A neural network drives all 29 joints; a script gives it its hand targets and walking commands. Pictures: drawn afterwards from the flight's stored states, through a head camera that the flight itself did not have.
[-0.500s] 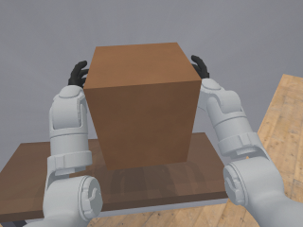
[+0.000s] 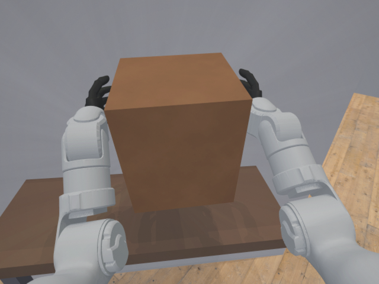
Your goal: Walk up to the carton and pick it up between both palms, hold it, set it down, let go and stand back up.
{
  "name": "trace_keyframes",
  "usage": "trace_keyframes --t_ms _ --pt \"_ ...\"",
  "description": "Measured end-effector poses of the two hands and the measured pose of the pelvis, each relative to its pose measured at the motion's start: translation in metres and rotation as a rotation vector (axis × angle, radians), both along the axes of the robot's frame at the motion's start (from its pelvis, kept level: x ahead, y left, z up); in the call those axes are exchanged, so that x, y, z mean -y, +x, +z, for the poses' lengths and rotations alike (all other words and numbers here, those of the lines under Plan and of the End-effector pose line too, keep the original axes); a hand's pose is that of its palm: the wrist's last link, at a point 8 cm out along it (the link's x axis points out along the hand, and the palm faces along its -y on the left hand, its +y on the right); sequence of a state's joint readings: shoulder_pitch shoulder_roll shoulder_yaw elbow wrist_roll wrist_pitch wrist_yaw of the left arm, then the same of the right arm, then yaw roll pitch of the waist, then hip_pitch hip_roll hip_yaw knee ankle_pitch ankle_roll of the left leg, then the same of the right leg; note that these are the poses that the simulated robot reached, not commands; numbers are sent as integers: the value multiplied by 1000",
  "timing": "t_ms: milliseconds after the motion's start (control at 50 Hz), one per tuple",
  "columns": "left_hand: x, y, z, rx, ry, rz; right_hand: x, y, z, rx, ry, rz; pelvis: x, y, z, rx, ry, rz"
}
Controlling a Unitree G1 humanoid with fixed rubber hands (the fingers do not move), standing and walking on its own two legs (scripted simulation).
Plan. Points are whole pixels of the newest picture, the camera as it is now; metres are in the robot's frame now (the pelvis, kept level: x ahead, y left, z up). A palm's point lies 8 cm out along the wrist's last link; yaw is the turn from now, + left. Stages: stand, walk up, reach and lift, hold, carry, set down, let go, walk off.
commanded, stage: hold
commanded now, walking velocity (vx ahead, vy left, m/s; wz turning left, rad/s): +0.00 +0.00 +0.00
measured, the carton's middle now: (178, 132) +0.36 -0.01 +0.23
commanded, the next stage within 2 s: set down in 1.56 s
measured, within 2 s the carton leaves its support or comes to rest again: neither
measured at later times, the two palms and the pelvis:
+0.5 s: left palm (91, 112) +0.36 +0.15 +0.29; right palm (248, 100) +0.35 -0.15 +0.30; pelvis +0.00 +0.00 +0.00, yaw +0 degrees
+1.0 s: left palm (93, 110) +0.36 +0.15 +0.29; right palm (249, 101) +0.36 -0.15 +0.30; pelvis +0.00 +0.00 +0.00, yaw +0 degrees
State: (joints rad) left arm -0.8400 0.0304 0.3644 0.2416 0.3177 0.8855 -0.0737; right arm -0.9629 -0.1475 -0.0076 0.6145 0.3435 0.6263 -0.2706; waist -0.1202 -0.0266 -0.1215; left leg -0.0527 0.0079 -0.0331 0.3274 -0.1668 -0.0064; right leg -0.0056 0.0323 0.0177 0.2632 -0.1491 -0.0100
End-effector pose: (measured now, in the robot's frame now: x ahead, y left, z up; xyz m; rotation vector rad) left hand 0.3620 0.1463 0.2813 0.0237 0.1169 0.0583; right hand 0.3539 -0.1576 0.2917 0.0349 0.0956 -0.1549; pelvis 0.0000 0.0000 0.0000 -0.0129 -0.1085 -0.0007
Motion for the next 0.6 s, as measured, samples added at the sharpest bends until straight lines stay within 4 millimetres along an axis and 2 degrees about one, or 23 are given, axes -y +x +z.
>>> trace_keyframes --t_ms 180,420,600 --pt "0 1 0 0 -4 1 0 1 0 0 0 1 1 0 0 0 0 1" --pt "-6 0 6 17 -19 9 -6 2 10 16 -12 8 2 -2 0 9 -2 5" --pt "-7 -1 4 -2 -6 5 -7 1 8 -2 1 5 -1 -4 0 8 -1 6"
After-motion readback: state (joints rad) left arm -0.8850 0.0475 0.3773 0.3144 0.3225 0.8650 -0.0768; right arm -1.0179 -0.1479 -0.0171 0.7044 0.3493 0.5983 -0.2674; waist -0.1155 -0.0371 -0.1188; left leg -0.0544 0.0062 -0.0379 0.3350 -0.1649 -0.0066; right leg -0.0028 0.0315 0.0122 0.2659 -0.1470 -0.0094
